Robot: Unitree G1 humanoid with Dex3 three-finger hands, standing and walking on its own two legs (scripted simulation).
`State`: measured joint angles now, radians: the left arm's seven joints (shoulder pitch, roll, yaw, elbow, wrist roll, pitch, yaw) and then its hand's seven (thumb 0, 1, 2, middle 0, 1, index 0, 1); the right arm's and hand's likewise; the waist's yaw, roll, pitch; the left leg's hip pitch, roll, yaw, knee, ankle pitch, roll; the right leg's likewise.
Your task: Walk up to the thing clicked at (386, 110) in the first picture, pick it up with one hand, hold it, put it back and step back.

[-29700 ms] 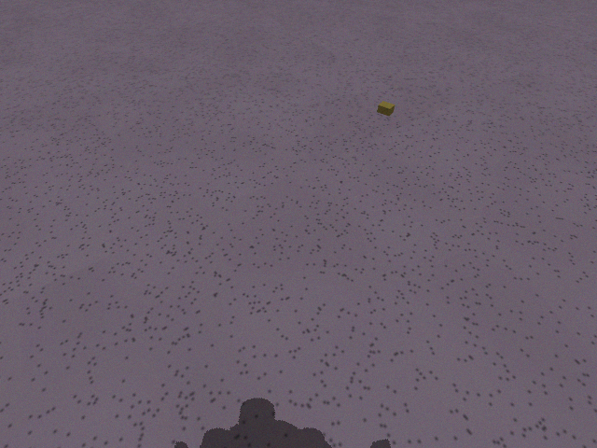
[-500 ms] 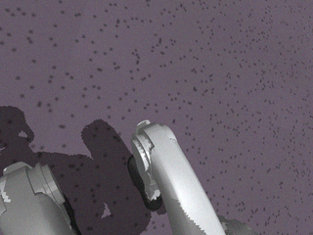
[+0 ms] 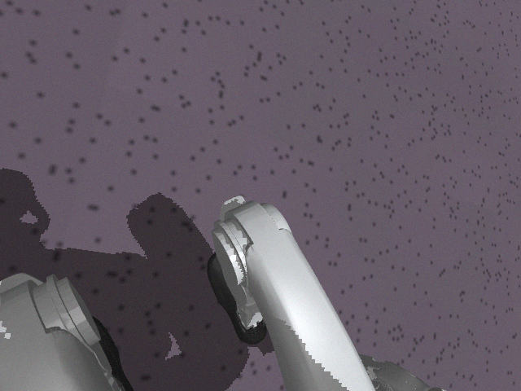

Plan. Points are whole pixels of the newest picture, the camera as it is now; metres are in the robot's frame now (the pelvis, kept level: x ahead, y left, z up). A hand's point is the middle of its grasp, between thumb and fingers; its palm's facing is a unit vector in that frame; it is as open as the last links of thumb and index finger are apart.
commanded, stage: approach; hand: left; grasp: from above
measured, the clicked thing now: out of the picture +0.44 +0.32 -0.31
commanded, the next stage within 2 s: rest palm in 1.48 s
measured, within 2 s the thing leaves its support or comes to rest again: neither
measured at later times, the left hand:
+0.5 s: hand out of the picture +0.44 +0.31 -0.22, palm faces +0.00 -0.49 -0.87, open 13.9 cm
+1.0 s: hand out of the picture +0.44 +0.31 -0.23, palm faces -0.01 -0.49 -0.87, open 13.9 cm
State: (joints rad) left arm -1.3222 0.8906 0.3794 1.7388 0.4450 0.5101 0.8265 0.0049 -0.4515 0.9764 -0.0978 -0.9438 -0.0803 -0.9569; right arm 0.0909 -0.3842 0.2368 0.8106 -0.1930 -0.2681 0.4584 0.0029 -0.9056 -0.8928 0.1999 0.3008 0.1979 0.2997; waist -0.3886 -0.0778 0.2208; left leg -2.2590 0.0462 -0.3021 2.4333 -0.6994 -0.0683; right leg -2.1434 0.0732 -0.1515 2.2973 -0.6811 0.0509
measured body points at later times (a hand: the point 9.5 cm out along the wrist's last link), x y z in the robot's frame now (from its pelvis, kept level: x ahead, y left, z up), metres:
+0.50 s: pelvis +0.00 +0.00 +0.00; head +0.29 +0.09 +0.33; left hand +0.44 +0.34 -0.17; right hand +0.00 -0.26 -0.07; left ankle +0.07 +0.15 -0.30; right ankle +0.11 -0.12 -0.30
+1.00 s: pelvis +0.00 +0.00 +0.00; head +0.29 +0.09 +0.33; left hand +0.44 +0.33 -0.18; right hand +0.01 -0.26 -0.07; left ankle +0.07 +0.15 -0.30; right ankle +0.11 -0.12 -0.30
